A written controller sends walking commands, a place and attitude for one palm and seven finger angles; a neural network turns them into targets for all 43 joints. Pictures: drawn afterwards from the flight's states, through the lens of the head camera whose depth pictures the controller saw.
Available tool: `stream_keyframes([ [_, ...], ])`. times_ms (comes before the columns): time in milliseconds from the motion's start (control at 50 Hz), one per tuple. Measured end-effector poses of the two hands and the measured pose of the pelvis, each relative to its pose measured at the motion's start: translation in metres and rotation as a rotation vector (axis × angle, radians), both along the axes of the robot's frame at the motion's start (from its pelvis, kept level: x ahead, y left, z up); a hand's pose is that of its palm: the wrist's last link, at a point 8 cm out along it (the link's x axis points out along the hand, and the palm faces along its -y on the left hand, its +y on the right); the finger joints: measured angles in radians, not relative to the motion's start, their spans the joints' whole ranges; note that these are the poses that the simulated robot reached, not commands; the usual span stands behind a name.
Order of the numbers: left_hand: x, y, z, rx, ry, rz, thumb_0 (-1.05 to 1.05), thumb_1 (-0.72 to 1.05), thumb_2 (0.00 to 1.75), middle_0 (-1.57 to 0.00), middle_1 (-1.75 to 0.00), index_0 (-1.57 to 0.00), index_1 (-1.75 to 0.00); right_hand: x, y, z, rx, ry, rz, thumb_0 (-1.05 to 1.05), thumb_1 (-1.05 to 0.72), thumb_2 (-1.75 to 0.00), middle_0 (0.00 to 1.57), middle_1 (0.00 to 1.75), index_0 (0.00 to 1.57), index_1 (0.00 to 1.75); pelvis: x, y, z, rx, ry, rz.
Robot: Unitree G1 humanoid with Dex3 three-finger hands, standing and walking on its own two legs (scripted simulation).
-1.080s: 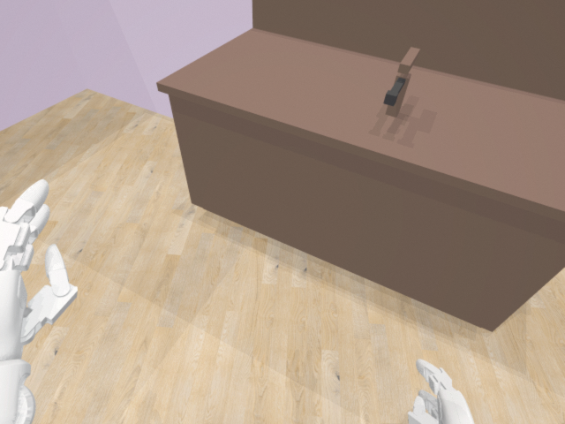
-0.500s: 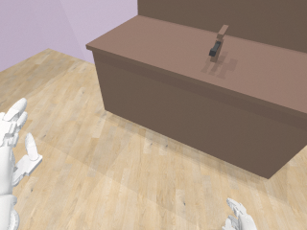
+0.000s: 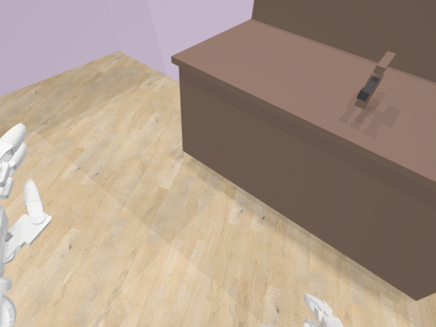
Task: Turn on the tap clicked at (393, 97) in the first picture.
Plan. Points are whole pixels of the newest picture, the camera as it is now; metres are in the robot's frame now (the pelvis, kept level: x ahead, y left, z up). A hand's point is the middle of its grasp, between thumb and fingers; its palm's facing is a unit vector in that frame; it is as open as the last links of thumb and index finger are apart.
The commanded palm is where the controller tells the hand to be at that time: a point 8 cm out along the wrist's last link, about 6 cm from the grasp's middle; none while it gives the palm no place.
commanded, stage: turn to face it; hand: left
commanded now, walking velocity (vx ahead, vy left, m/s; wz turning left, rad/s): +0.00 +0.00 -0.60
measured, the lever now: (363, 94) +0.78 -0.41 +0.04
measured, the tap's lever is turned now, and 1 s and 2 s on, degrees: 0 0 0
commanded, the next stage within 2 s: take the last steps up to it in 1.68 s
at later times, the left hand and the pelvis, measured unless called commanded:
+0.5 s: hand (151, 176) +0.28 +0.13 +0.18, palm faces +0.22 -0.86 -0.46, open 7.4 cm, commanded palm +0.25 +0.18 +0.17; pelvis +0.04 -0.07 +0.00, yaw -11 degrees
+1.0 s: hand (223, 174) +0.31 +0.02 +0.17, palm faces -0.04 -0.88 -0.47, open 7.4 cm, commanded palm +0.27 +0.10 +0.17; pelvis +0.00 -0.07 -0.02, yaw -27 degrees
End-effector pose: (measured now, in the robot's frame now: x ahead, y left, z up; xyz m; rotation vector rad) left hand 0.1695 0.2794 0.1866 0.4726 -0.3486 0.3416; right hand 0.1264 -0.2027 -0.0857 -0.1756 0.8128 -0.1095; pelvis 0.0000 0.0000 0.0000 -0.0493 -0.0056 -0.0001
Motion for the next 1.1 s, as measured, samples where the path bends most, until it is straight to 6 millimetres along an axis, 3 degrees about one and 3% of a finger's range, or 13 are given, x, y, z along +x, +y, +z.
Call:
stream_keyframes([
  [100,0.012,-0.014,-0.003,0.039,0.071,0.038,0.02,0.89,0.9,-0.21,-0.3,-0.21,-0.3,0.036,-0.011,-0.004,0.027,-0.037,0.029,0.01,-0.9,-0.9,0.2,0.3,0.21,0.3,0.018,-0.018,-0.002,0.024,0.0,-0.019],
  [200,0.041,-0.042,-0.01,0.052,0.064,0.052,0.02,0.89,0.9,-0.21,-0.3,-0.21,-0.3,0.07,-0.044,-0.016,0.031,-0.089,0.031,0.01,-0.9,-0.9,0.2,0.3,0.21,0.3,0.031,-0.042,-0.016,0.033,-0.023,-0.043],
  [320,0.067,-0.084,-0.008,0.012,0.048,-0.061,0.02,0.89,0.9,-0.21,-0.3,-0.21,-0.3,0.076,-0.094,0.004,-0.018,-0.123,-0.046,0.01,-0.9,-0.9,0.2,0.3,0.21,0.3,0.034,-0.059,-0.01,0.079,-0.029,-0.093],
  [420,0.075,-0.106,0.0,0.056,0.066,-0.166,0.02,0.89,0.9,-0.21,-0.3,-0.21,-0.3,0.056,-0.129,0.017,-0.076,-0.112,-0.133,0.01,-0.9,-0.9,0.2,0.3,0.21,0.3,0.037,-0.067,-0.005,0.098,-0.001,-0.146],
  [520,0.084,-0.108,0.012,0.078,0.025,-0.188,0.02,0.89,0.9,-0.21,-0.3,-0.22,-0.3,0.029,-0.143,0.015,-0.108,-0.048,-0.191,0.01,-0.9,-0.9,0.2,0.3,0.2,0.3,0.039,-0.065,-0.004,0.101,0.02,-0.197],
  [600,0.095,-0.102,0.008,0.058,0.024,-0.186,0.02,0.89,0.9,-0.21,-0.3,-0.21,-0.3,0.011,-0.137,0.007,-0.093,-0.012,-0.239,0.01,-0.9,-0.9,0.2,0.3,0.2,0.3,0.04,-0.057,-0.006,0.087,0.026,-0.234],
  [740,0.116,-0.107,-0.012,0.031,0.068,-0.242,0.02,0.89,0.9,-0.21,-0.3,-0.21,-0.3,-0.013,-0.108,-0.002,-0.025,-0.017,-0.313,0.01,-0.9,-0.9,0.2,0.3,0.2,0.3,0.033,-0.049,-0.011,0.092,-0.003,-0.326],
  [800,0.119,-0.122,-0.012,0.038,0.083,-0.284,0.02,0.89,0.9,-0.21,-0.3,-0.21,-0.3,-0.022,-0.098,-0.008,0.025,-0.041,-0.328,0.01,-0.9,-0.9,0.2,0.3,0.2,0.3,0.03,-0.051,-0.012,0.071,-0.019,-0.371],
  [880,0.121,-0.159,-0.005,0.073,0.046,-0.368,0.02,0.89,0.9,-0.21,-0.3,-0.21,-0.3,-0.036,-0.096,-0.021,0.089,-0.068,-0.34,0.01,-0.9,-0.9,0.2,0.3,0.21,0.3,0.022,-0.062,-0.02,0.055,-0.036,-0.43],
  [980,0.122,-0.199,-0.001,0.092,0.017,-0.461,0.02,0.89,0.9,-0.21,-0.3,-0.21,-0.3,-0.069,-0.117,-0.034,0.101,-0.02,-0.394,0.01,-0.9,-0.9,0.2,0.3,0.21,0.3,0.001,-0.072,-0.022,0.049,-0.043,-0.458],
  [1100,0.109,-0.214,-0.006,0.135,0.125,-0.54,0.02,0.89,0.9,-0.21,-0.3,-0.21,-0.3,-0.124,-0.149,-0.018,0.029,0.022,-0.537,0.01,-0.9,-0.9,0.2,0.3,0.21,0.3,-0.017,-0.072,-0.011,0.084,-0.019,-0.551],
])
